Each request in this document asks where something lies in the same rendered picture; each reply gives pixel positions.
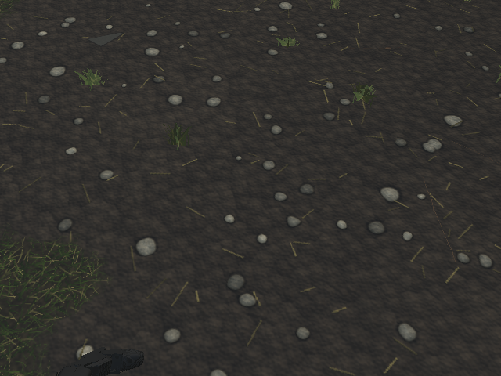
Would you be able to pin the left robot hand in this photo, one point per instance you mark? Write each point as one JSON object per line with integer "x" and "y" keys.
{"x": 102, "y": 362}

